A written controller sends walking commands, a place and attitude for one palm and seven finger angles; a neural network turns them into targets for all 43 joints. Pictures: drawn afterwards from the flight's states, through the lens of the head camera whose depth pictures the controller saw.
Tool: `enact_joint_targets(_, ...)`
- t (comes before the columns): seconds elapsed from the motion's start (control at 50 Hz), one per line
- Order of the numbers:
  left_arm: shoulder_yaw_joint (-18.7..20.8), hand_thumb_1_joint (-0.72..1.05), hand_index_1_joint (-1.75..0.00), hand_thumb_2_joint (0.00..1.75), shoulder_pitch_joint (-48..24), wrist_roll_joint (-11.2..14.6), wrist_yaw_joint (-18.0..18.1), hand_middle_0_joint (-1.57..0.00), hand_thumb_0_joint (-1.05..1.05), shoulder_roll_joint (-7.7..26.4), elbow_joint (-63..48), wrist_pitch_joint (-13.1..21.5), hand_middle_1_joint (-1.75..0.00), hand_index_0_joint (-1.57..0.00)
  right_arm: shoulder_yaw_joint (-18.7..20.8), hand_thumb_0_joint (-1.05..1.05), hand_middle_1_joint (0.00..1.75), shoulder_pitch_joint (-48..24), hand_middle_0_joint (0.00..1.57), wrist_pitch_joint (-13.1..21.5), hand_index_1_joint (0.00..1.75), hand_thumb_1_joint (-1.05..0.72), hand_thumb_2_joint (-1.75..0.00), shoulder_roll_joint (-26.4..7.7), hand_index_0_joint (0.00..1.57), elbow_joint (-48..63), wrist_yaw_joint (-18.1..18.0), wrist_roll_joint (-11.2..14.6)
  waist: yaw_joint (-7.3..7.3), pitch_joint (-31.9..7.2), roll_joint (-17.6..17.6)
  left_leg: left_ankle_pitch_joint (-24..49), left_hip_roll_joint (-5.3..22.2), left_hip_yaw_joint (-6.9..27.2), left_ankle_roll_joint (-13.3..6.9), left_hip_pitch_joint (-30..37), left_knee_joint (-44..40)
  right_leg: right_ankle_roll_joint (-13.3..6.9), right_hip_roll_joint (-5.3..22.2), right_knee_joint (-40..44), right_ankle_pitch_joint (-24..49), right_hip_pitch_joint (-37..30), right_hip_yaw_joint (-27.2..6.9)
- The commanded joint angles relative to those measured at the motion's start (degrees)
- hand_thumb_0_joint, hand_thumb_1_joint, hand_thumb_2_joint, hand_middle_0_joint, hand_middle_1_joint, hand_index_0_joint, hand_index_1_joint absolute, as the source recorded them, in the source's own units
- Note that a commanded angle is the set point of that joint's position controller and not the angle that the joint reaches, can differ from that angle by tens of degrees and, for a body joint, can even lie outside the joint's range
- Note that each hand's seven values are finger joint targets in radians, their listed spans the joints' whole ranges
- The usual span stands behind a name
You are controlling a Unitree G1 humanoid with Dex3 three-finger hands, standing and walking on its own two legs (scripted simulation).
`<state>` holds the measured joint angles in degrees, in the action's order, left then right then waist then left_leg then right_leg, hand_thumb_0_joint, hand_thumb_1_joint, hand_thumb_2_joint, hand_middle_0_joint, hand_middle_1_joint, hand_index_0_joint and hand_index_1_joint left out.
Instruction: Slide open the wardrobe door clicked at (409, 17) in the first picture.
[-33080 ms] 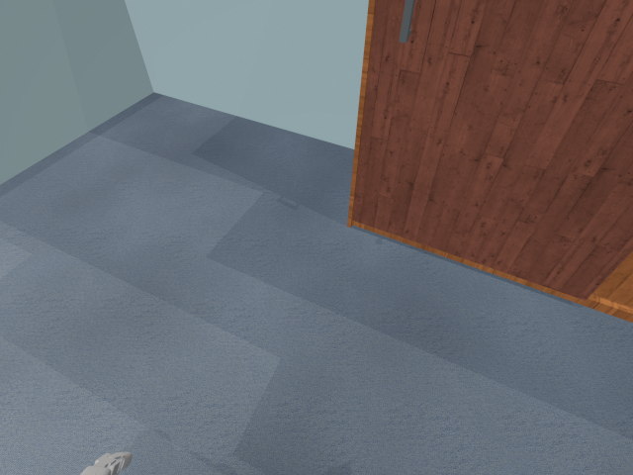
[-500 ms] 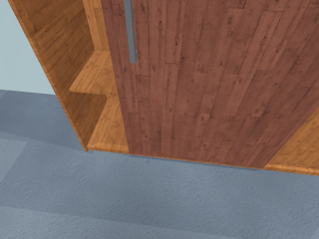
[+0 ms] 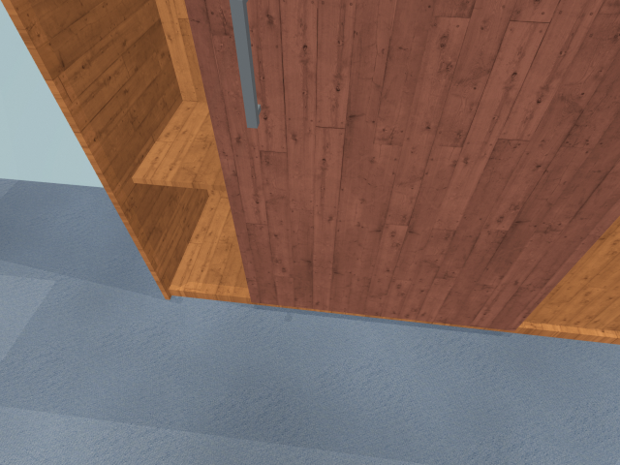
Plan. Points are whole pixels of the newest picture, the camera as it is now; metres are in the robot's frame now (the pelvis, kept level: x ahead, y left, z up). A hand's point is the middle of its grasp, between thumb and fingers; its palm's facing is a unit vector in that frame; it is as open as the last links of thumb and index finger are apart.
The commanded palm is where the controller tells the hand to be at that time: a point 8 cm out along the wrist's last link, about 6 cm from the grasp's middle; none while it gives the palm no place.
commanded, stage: take the last steps up to it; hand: left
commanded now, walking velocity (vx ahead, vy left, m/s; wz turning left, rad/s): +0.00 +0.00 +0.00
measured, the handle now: (249, 64) +0.72 +0.15 +0.17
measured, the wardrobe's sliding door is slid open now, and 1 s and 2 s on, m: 0.32 0.32 0.32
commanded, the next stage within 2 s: come to a stop and stand still in 0.82 s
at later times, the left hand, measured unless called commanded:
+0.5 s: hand out of the picture +0.01 +0.20 -0.20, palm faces +0.04 -0.99 -0.14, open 7.4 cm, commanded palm none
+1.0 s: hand (224, 379) +0.29 +0.17 -0.19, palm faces +0.01 -0.99 -0.17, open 7.4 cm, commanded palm none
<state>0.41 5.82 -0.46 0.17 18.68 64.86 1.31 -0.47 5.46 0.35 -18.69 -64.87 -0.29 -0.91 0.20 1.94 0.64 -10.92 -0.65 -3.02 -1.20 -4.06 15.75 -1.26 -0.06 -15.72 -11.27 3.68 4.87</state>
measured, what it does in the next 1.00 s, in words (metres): walks ahead: right foot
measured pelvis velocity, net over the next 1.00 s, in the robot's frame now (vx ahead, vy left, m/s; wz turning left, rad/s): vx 0.19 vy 0.00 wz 0.01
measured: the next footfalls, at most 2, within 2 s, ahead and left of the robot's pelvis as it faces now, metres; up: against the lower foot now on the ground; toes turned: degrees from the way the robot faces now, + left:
right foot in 0.88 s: +0.29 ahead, -0.11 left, +0.00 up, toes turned -7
left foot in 1.10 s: +0.26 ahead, +0.13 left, +0.00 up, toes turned +6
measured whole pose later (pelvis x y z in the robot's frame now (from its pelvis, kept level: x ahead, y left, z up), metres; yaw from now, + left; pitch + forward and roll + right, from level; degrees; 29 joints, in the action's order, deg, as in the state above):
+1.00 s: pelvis +0.19 +0.00 -0.02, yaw +0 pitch -2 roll -2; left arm 3.2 7.0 -0.9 1.1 8.2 58.8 2.0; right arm 1.5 22.1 -0.3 -7.0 -66.7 -1.5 -1.0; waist 3.1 5.7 1.2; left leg -29.2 4.2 -3.9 -0.5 -18.2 59.5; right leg -1.8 1.2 -31.0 -11.6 18.0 8.3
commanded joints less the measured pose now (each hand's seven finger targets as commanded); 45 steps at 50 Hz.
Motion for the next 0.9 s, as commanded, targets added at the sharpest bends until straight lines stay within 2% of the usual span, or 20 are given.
enact_joint_targets(0.0,2.1,0.90,-0.30,0.90,-1.3,-0.3,0.9,-0.20,0.00,11.6,-3.5,1.1,-0.30,-0.20,2.2,0.00,0.30,-1.7,0.20,1.1,0.30,-0.90,-0.90,-11.3,0.20,3.3,-0.7,0.1,0.16,-5.2,-1.4,16.3,8.8,7.1,-0.1,1.3,-0.8,-1.1,9.0,1.0,17.8,-1.8,-7.0)
enact_joint_targets(0.1,1.7,0.90,-0.30,0.90,-0.7,-0.2,1.0,-0.20,0.00,9.5,-3.3,1.0,-0.30,-0.20,1.7,0.00,0.30,-1.1,0.20,0.9,0.30,-0.90,-0.90,-9.1,0.20,2.9,-0.7,0.0,0.10,-5.3,-1.1,14.4,8.6,6.5,0.3,1.0,-0.7,-0.8,9.0,1.4,16.4,-2.2,-7.3)
enact_joint_targets(0.16,0.5,0.90,-0.30,0.90,2.7,-0.2,1.0,-0.20,0.00,4.6,-1.7,-0.3,-0.30,-0.20,0.3,0.00,0.30,2.4,0.20,-0.4,0.30,-0.90,-0.90,-3.2,0.20,1.1,-0.3,-0.7,-0.05,-2.5,-0.5,1.5,7.1,4.6,1.1,-1.7,0.6,-0.6,8.6,1.6,0.0,-0.1,-8.1)
enact_joint_targets(0.2,1.0,0.90,-0.30,0.90,5.0,-0.6,0.8,-0.20,0.00,5.4,-1.2,-0.7,-0.30,-0.20,0.4,0.00,0.30,3.1,0.20,-0.7,0.30,-0.90,-0.90,-2.6,0.20,1.2,0.0,-0.9,-0.78,0.0,-3.2,-5.4,5.4,2.8,1.0,-5.8,3.6,-1.8,9.5,3.2,-10.1,0.6,-10.5)
enact_joint_targets(0.26,2.3,0.90,-0.30,0.90,8.2,-0.6,0.6,-0.20,0.00,6.8,-1.0,-0.7,-0.30,-0.20,0.5,0.00,0.30,3.9,0.20,-0.7,0.30,-0.90,-0.90,-1.3,0.20,1.8,0.2,-1.2,-1.62,4.1,-9.0,-10.3,3.6,-0.9,1.7,-15.9,12.8,-6.4,15.0,6.8,-18.8,-1.7,-18.1)
enact_joint_targets(0.34,3.7,0.90,-0.30,0.90,12.2,-1.1,0.8,-0.20,0.00,5.5,-1.2,0.1,-0.30,-0.20,1.4,0.00,0.30,3.9,0.20,0.0,0.30,-0.90,-0.90,-0.1,0.20,3.7,0.0,-0.8,-2.22,6.5,-6.5,-16.9,5.9,-0.2,1.9,-23.7,23.1,-11.6,19.8,3.8,-4.1,-4.3,-20.2)
enact_joint_targets(0.4,4.0,0.90,-0.30,0.90,10.2,-0.6,0.6,-0.20,0.00,4.3,-2.0,0.5,-0.30,-0.20,1.6,0.00,0.30,12.3,0.20,0.9,0.30,-0.90,-0.90,2.3,0.20,2.0,-0.2,-0.5,1.85,3.3,-4.0,-8.2,5.7,-2.4,1.8,-10.2,11.3,-8.0,16.1,-4.8,6.1,1.8,-11.8)
enact_joint_targets(0.42,3.7,0.90,-0.30,0.90,8.9,-0.3,0.3,-0.20,0.00,2.3,-2.6,0.3,-0.30,-0.20,1.8,0.00,0.30,18.6,0.20,1.5,0.30,-0.90,-0.90,1.8,0.20,-0.3,-0.3,-0.7,4.23,2.2,1.5,-1.1,5.6,-0.3,0.6,0.1,4.9,-4.5,10.2,-14.3,6.6,9.3,-5.7)
enact_joint_targets(0.44,3.0,0.90,-0.30,0.90,8.9,0.1,-0.1,-0.20,0.00,-1.7,-4.3,0.3,-0.30,-0.20,3.2,0.00,0.30,25.4,0.20,2.1,0.30,-0.90,-0.90,-3.0,0.20,-2.5,-1.0,-1.7,5.54,0.5,16.2,4.2,16.1,14.4,-4.1,7.7,1.3,-0.2,1.7,-29.6,-6.4,20.6,1.5)
enact_joint_targets(0.46,2.4,0.90,-0.30,0.90,6.0,-0.1,0.2,-0.20,0.00,-3.3,-6.1,0.3,-0.30,-0.20,3.7,0.00,0.30,29.9,0.20,1.7,0.30,-0.90,-0.90,-4.0,0.20,-3.7,-1.8,-1.5,6.58,0.6,19.3,11.0,23.8,23.0,-9.1,10.9,-2.8,0.5,-0.7,-41.3,-23.7,29.2,1.0)
enact_joint_targets(0.48,2.8,0.90,-0.30,0.90,4.8,-0.8,0.6,-0.20,0.00,-2.8,-6.3,-0.2,-0.30,-0.20,3.1,0.00,0.30,28.9,0.20,1.5,0.30,-0.90,-0.90,-2.5,0.20,-3.3,-1.6,-1.4,5.62,3.7,12.8,7.0,25.3,20.6,-10.4,5.6,-2.9,-0.8,2.6,-45.9,-23.7,29.4,-3.4)
enact_joint_targets(0.52,2.8,0.90,-0.30,0.90,3.3,-0.9,-0.1,-0.20,0.00,-4.6,-6.0,-0.3,-0.30,-0.20,2.5,0.00,0.30,25.4,0.20,2.2,0.30,-0.90,-0.90,1.3,0.20,-2.1,-1.9,-1.1,3.68,9.3,3.6,9.8,23.3,17.5,-10.1,-1.3,-4.6,-0.2,5.7,-47.7,-16.1,30.6,-4.4)
enact_joint_targets(0.62,2.4,0.90,-0.30,0.90,5.8,-0.8,-1.1,-0.20,0.00,-8.3,-6.1,-0.9,-0.30,-0.20,2.4,0.00,0.30,24.8,0.20,3.2,0.30,-0.90,-0.90,2.8,0.20,-2.7,-2.4,-0.7,1.24,3.8,5.4,17.1,16.3,4.1,-8.1,0.9,-3.3,1.0,5.2,-36.5,-6.1,26.5,-1.0)
enact_joint_targets(0.74,2.7,0.90,-0.30,0.90,0.6,-0.9,-1.0,-0.20,0.00,-8.6,-8.6,-1.1,-0.30,-0.20,2.4,0.00,0.30,27.0,0.20,2.3,0.30,-0.90,-0.90,4.8,0.20,-3.2,-2.4,-1.1,2.31,7.6,6.3,13.1,16.1,2.3,-7.5,-2.5,-2.4,0.2,3.0,-23.5,-3.1,21.7,2.1)
enact_joint_targets(0.78,3.1,0.90,-0.30,0.90,2.9,-0.9,-1.0,-0.20,0.00,-7.8,-8.1,-0.9,-0.30,-0.20,2.4,0.00,0.30,26.3,0.20,2.0,0.30,-0.90,-0.90,4.8,0.20,-3.1,-2.4,-1.0,0.86,6.8,5.7,13.7,15.6,0.7,-6.3,-4.8,1.7,-0.3,1.6,-19.3,-1.0,14.6,3.0)
enact_joint_targets(0.8,3.5,0.90,-0.30,0.90,7.7,-0.9,-0.8,-0.20,0.00,-6.5,-6.8,-0.5,-0.30,-0.20,2.4,0.00,0.30,25.4,0.20,1.9,0.30,-0.90,-0.90,4.9,0.20,-2.7,-2.2,-0.8,-1.55,4.8,3.2,14.3,14.0,-0.8,-5.1,-6.7,7.1,-1.0,0.3,-15.9,1.0,7.5,3.2)
enact_joint_targets(0.82,4.3,0.90,-0.30,0.90,14.7,-1.1,-0.5,-0.20,0.00,-4.2,-4.7,0.1,-0.30,-0.20,2.4,0.00,0.30,24.4,0.20,2.1,0.30,-0.90,-0.90,5.4,0.20,-2.3,-1.9,-0.2,-4.60,0.8,-0.4,13.0,11.1,-3.1,-3.2,-11.3,16.2,-2.5,2.9,-13.5,3.4,-3.0,-0.9)
enact_joint_targets(0.84,5.5,0.90,-0.30,0.90,21.5,-1.2,0.1,-0.20,0.00,0.4,-2.7,0.8,-0.30,-0.20,2.3,0.00,0.30,24.9,0.20,2.3,0.30,-0.90,-0.90,7.5,0.20,-0.8,-1.4,0.4,-6.56,-4.3,-10.9,-0.8,4.6,-7.3,-0.7,-21.6,29.2,-7.3,14.8,-9.9,4.6,-14.0,-16.1)
enact_joint_targets(0.86,6.3,0.90,-0.30,0.90,24.4,-0.5,0.5,-0.20,0.00,4.4,-2.1,1.0,-0.30,-0.20,2.5,0.00,0.30,25.2,0.20,2.0,0.30,-0.90,-0.90,8.1,0.20,0.4,-1.4,0.6,-6.31,-7.2,-18.4,-25.8,0.9,-6.0,0.1,-26.0,47.5,-13.8,26.2,0.2,5.3,-14.2,-30.1)
enact_joint_targets(0.88,5.8,0.90,-0.30,0.90,20.4,0.0,1.1,-0.20,0.00,3.1,-3.1,0.7,-0.30,-0.20,2.9,0.00,0.30,22.8,0.20,1.5,0.30,-0.90,-0.90,7.0,0.20,0.6,-1.4,0.3,-5.28,-3.0,-12.0,-24.9,3.9,0.5,-0.4,-27.7,53.4,-14.9,25.5,2.6,-1.1,-7.6,-29.0)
